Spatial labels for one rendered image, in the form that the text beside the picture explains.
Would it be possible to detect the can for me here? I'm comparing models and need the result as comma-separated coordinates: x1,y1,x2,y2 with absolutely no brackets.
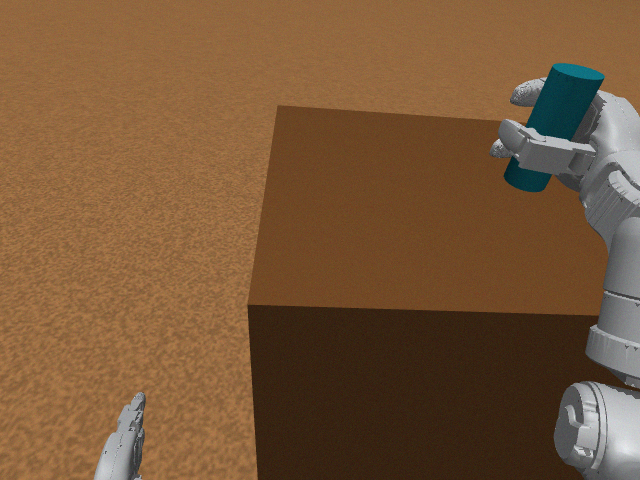
504,63,605,192

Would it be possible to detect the right robot hand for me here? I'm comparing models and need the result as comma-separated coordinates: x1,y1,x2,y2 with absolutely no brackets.
489,77,640,193

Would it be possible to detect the left robot hand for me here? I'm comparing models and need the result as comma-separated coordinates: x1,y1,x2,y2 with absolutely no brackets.
94,392,146,480

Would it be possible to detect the right robot arm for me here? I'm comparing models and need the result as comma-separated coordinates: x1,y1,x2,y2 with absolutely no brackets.
554,150,640,480

